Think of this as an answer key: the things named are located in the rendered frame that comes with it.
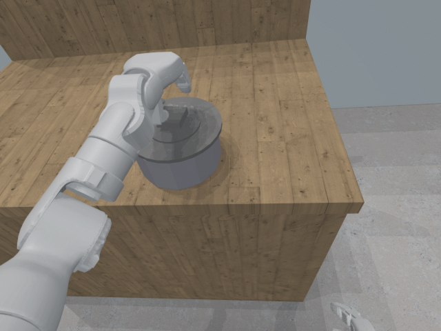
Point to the knob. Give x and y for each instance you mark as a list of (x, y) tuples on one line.
[(177, 116)]

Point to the robot right hand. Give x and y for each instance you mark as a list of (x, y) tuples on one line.
[(351, 317)]

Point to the left robot forearm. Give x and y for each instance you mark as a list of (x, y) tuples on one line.
[(124, 128)]

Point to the lid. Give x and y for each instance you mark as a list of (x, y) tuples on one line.
[(200, 130)]

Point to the table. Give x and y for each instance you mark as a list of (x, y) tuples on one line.
[(260, 227)]

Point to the robot left upper arm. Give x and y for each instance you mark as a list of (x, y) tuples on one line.
[(34, 283)]

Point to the pot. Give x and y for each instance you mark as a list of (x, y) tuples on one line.
[(185, 174)]

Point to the robot left hand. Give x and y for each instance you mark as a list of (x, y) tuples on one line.
[(170, 68)]

